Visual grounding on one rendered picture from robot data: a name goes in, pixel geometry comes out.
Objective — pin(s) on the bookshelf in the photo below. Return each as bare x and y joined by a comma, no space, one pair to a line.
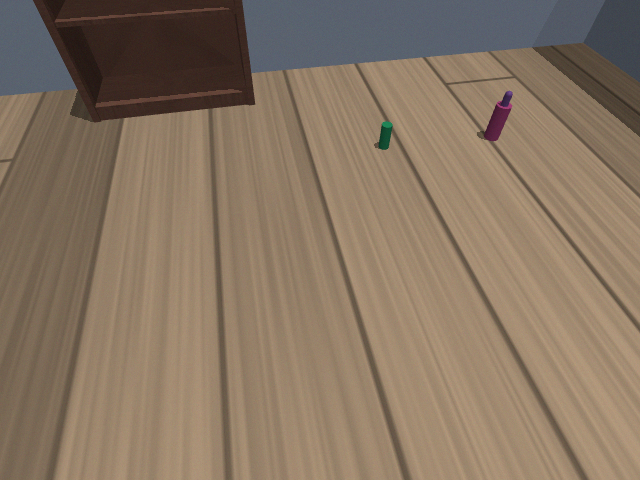
131,58

